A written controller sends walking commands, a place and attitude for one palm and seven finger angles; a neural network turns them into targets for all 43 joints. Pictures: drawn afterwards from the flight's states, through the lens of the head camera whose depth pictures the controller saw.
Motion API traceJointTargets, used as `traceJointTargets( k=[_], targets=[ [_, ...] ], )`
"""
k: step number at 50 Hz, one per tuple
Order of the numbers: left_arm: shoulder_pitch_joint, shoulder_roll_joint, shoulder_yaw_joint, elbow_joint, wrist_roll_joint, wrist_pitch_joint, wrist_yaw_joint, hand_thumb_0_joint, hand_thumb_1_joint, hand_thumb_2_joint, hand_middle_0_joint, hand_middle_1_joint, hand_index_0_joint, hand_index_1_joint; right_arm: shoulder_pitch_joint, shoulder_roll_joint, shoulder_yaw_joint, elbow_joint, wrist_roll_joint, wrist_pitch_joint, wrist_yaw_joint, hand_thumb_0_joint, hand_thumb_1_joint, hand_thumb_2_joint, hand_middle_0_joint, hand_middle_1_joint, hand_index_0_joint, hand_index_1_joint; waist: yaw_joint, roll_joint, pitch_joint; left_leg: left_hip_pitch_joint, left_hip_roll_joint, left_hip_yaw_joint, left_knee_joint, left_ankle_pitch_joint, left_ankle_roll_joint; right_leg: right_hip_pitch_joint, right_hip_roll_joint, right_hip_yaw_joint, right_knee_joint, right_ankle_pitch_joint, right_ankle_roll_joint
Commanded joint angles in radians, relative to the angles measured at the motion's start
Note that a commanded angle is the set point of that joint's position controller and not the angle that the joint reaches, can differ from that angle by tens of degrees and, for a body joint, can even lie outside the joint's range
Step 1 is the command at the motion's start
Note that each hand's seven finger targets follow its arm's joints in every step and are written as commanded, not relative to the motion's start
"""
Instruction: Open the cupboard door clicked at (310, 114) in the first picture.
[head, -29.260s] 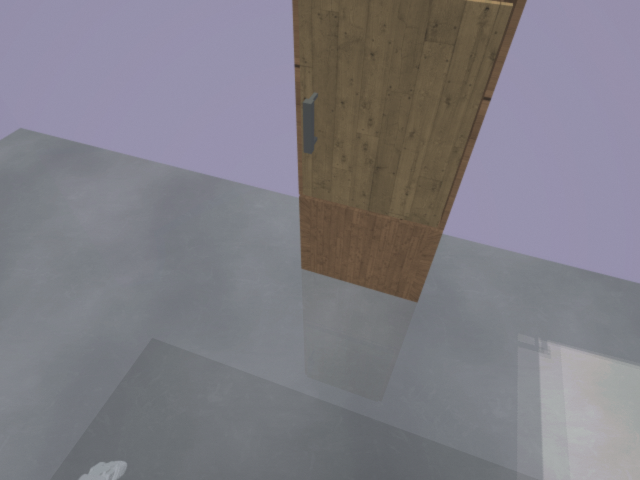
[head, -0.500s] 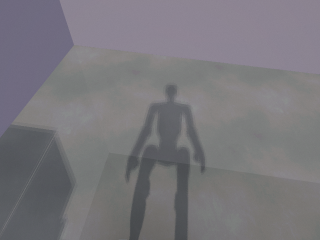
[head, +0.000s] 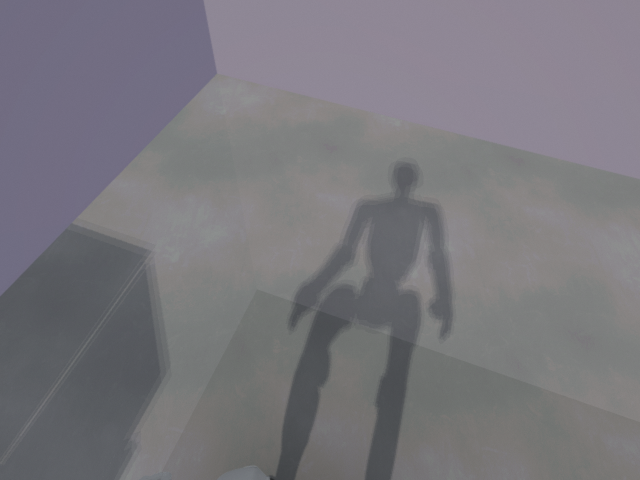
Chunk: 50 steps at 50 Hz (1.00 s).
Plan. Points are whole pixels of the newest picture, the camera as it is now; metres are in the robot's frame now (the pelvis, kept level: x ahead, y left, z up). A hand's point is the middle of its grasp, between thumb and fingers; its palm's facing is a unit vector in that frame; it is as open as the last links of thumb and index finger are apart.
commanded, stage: turn to face it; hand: left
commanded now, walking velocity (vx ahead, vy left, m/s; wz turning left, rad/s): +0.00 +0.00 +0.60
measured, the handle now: out of the picture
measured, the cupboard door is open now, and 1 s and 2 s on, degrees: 41 41 41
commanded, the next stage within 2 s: none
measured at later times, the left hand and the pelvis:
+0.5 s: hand out of the picture +0.06 +0.15 -0.14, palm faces +0.31 -0.91 -0.28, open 7.4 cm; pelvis +0.05 -0.06 +0.01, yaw +19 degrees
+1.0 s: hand out of the picture +0.05 +0.15 -0.14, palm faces +0.58 -0.75 -0.32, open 7.4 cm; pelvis +0.09 -0.09 +0.00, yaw +38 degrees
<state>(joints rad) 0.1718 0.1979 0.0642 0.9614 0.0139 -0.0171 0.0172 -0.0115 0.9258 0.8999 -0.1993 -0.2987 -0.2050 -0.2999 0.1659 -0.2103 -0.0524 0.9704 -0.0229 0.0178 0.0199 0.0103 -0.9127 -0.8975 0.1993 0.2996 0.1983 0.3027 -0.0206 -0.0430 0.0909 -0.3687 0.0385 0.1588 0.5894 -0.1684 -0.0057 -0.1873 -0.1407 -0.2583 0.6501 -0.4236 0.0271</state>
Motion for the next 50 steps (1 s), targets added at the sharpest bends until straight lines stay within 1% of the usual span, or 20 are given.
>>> traceJointTargets(
  k=[1,7,13,14,15,16,17,20,27,29,30,31,32,34,37,44,45,47,48,50],
  targets=[
    [-0.048,0.126,0.017,-0.158,-0.001,0.022,0.014,0.0,0.9,0.9,-0.2,-0.3,-0.2,-0.3,0.267,-0.284,-0.062,-0.018,-0.006,-0.007,-0.024,0.0,-0.9,-0.9,0.2,0.3,0.2,0.3,-0.1,0.204,-0.262,0.376,0.441,-0.583,-0.173,0.572,0.293,-0.359,0.052,0.233,0.587,-0.275,0.049],
    [-0.037,0.109,0.022,-0.122,-0.001,0.049,-0.009,0.0,0.9,0.9,-0.2,-0.3,-0.2,-0.3,0.037,-0.228,-0.047,-0.102,-0.008,-0.01,-0.04,0.0,-0.9,-0.9,0.2,0.3,0.2,0.3,0.001,0.197,-0.148,0.16,0.227,-0.371,-0.223,0.269,0.159,-0.292,0.061,0.237,0.372,-0.049,0.058],
    [0.06,0.128,0.025,-0.126,-0.001,0.041,-0.008,0.0,0.9,0.9,-0.2,-0.3,-0.2,-0.3,-0.053,-0.242,-0.069,-0.143,-0.005,0.017,-0.026,0.0,-0.9,-0.9,0.2,0.3,0.2,0.3,0.044,0.206,-0.143,-0.011,0.151,-0.392,-0.169,0.029,0.114,-0.018,0.132,0.185,-0.035,0.084,0.04],
    [0.107,0.163,0.034,-0.12,0.003,0.034,-0.003,0.0,0.9,0.9,-0.2,-0.3,-0.2,-0.3,-0.076,-0.214,-0.068,-0.157,0.003,0.022,-0.023,0.0,-0.9,-0.9,0.2,0.3,0.2,0.3,0.07,0.127,-0.133,-0.102,0.088,-0.359,-0.089,-0.094,0.07,0.075,0.089,0.223,-0.199,0.13,0.028],
    [0.134,0.256,0.053,-0.124,0.019,0.023,0.007,0.0,0.9,0.9,-0.2,-0.3,-0.2,-0.3,-0.074,-0.14,-0.059,-0.182,0.011,0.026,-0.015,0.0,-0.9,-0.9,0.2,0.3,0.2,0.3,0.085,-0.166,-0.11,-0.267,-0.052,-0.219,0.143,-0.31,-0.013,0.129,-0.16,0.522,-0.399,0.028,-0.057],
    [0.103,0.305,0.051,-0.147,0.019,0.024,0.009,0.0,0.9,0.9,-0.2,-0.3,-0.2,-0.3,-0.088,-0.133,-0.056,-0.204,0.007,0.023,-0.007,0.0,-0.9,-0.9,0.2,0.3,0.2,0.3,0.09,-0.309,-0.103,-0.252,-0.079,-0.167,0.422,-0.459,-0.03,0.018,-0.355,0.667,-0.467,0.075,-0.169],
    [0.063,0.276,0.05,-0.165,0.015,0.021,0.015,0.0,0.9,0.9,-0.2,-0.3,-0.2,-0.3,-0.067,-0.141,-0.061,-0.201,0.003,0.029,-0.006,0.0,-0.9,-0.9,0.2,0.3,0.2,0.3,0.056,-0.203,-0.108,-0.221,-0.047,-0.203,0.568,-0.421,-0.021,-0.05,-0.346,0.62,-0.431,0.104,-0.201],
    [-0.01,0.18,0.023,-0.172,0.012,0.014,0.015,0.0,0.9,0.9,-0.2,-0.3,-0.2,-0.3,-0.052,-0.111,-0.046,-0.159,0.005,0.036,0.003,0.0,-0.9,-0.9,0.2,0.3,0.2,0.3,0.007,-0.228,-0.095,-0.205,0.0,-0.154,0.573,-0.32,-0.054,0.008,-0.184,0.316,-0.299,0.539,-0.146],
    [0.114,0.24,0.042,-0.105,0.012,0.007,0.011,0.0,0.9,0.9,-0.2,-0.3,-0.2,-0.3,-0.106,-0.075,-0.017,-0.166,0.016,0.019,0.009,0.0,-0.9,-0.9,0.2,0.3,0.2,0.3,0.057,-0.177,-0.164,-0.031,-0.048,-0.032,0.057,-0.238,-0.047,0.196,-0.197,0.208,-0.136,0.879,-0.111],
    [0.083,0.24,0.047,-0.113,-0.001,0.01,0.006,0.0,0.9,0.9,-0.2,-0.3,-0.2,-0.3,-0.028,-0.114,-0.027,-0.147,0.01,0.014,0.004,0.0,-0.9,-0.9,0.2,0.3,0.2,0.3,0.006,-0.13,-0.182,0.156,-0.046,-0.04,-0.122,-0.054,-0.022,0.088,-0.178,0.15,-0.02,0.808,-0.051],
    [0.074,0.21,0.044,-0.136,-0.008,0.014,0.002,0.0,0.9,0.9,-0.2,-0.3,-0.2,-0.3,0.049,-0.192,-0.047,-0.132,0.002,0.005,0.001,0.0,-0.9,-0.9,0.2,0.3,0.2,0.3,-0.036,0.052,-0.244,0.363,0.099,-0.197,-0.168,0.214,0.041,-0.099,-0.13,0.099,0.152,0.567,0.008],
    [0.038,0.137,0.02,-0.181,-0.012,0.02,-0.003,0.0,0.9,0.9,-0.2,-0.3,-0.2,-0.3,0.123,-0.306,-0.077,-0.123,-0.003,0.004,-0.006,0.0,-0.9,-0.9,0.2,0.3,0.2,0.3,-0.079,0.367,-0.25,0.492,0.387,-0.561,-0.18,0.668,0.215,-0.39,0.014,0.091,0.386,-0.197,0.081],
    [-0.037,0.157,0.013,-0.217,0.003,0.037,0.008,0.0,0.9,0.9,-0.2,-0.3,-0.2,-0.3,0.171,-0.323,-0.075,-0.108,-0.001,0.017,-0.01,0.0,-0.9,-0.9,0.2,0.3,0.2,0.3,-0.093,0.23,-0.206,0.413,0.423,-0.535,-0.157,0.594,0.266,-0.413,0.014,0.204,0.478,-0.253,0.065],
    [-0.073,0.145,0.02,-0.185,-0.002,0.04,0.01,0.0,0.9,0.9,-0.2,-0.3,-0.2,-0.3,0.105,-0.273,-0.067,-0.115,-0.004,0.004,-0.037,0.0,-0.9,-0.9,0.2,0.3,0.2,0.3,-0.064,0.269,-0.174,0.341,0.312,-0.491,-0.159,0.597,0.235,-0.436,0.022,0.258,0.526,-0.153,0.068],
    [-0.012,0.141,0.022,-0.148,-0.003,0.051,-0.005,0.0,0.9,0.9,-0.2,-0.3,-0.2,-0.3,0.0,-0.241,-0.055,-0.142,-0.001,0.0,-0.04,0.0,-0.9,-0.9,0.2,0.3,0.2,0.3,0.0,0.209,-0.163,0.259,0.209,-0.384,-0.177,0.434,0.172,-0.346,0.047,0.252,0.439,-0.039,0.068],
    [0.05,0.14,0.024,-0.147,-0.006,0.042,-0.006,0.0,0.9,0.9,-0.2,-0.3,-0.2,-0.3,-0.063,-0.244,-0.068,-0.156,-0.003,0.018,-0.03,0.0,-0.9,-0.9,0.2,0.3,0.2,0.3,0.041,0.195,-0.149,0.05,0.147,-0.441,-0.145,0.173,0.129,-0.029,0.133,0.205,-0.02,0.074,0.041],
    [0.107,0.165,0.032,-0.136,-0.004,0.032,-0.002,0.0,0.9,0.9,-0.2,-0.3,-0.2,-0.3,-0.088,-0.223,-0.066,-0.168,0.005,0.02,-0.028,0.0,-0.9,-0.9,0.2,0.3,0.2,0.3,0.076,0.124,-0.152,-0.032,0.094,-0.41,-0.068,0.067,0.086,0.087,0.105,0.224,-0.189,0.165,0.035],
    [0.121,0.313,0.055,-0.152,0.017,0.02,0.011,0.0,0.9,0.9,-0.2,-0.3,-0.2,-0.3,-0.085,-0.136,-0.056,-0.209,0.013,0.021,-0.012,0.0,-0.9,-0.9,0.2,0.3,0.2,0.3,0.092,-0.296,-0.13,-0.224,-0.096,-0.181,0.405,-0.467,-0.035,0.098,-0.352,0.654,-0.432,0.217,-0.16],
    [0.082,0.28,0.046,-0.164,0.01,0.019,0.014,0.0,0.9,0.9,-0.2,-0.3,-0.2,-0.3,-0.068,-0.143,-0.055,-0.201,0.005,0.028,-0.007,0.0,-0.9,-0.9,0.2,0.3,0.2,0.3,0.063,-0.2,-0.12,-0.207,-0.05,-0.22,0.561,-0.428,-0.022,0.022,-0.327,0.586,-0.393,0.239,-0.199],
    [0.005,0.2,0.027,-0.178,0.007,0.016,0.02,0.0,0.9,0.9,-0.2,-0.3,-0.2,-0.3,-0.066,-0.136,-0.053,-0.165,0.004,0.035,-0.004,0.0,-0.9,-0.9,0.2,0.3,0.2,0.3,0.02,-0.242,-0.088,-0.232,-0.003,-0.203,0.652,-0.347,-0.043,0.022,-0.222,0.42,-0.315,0.462,-0.173]
  ],
)
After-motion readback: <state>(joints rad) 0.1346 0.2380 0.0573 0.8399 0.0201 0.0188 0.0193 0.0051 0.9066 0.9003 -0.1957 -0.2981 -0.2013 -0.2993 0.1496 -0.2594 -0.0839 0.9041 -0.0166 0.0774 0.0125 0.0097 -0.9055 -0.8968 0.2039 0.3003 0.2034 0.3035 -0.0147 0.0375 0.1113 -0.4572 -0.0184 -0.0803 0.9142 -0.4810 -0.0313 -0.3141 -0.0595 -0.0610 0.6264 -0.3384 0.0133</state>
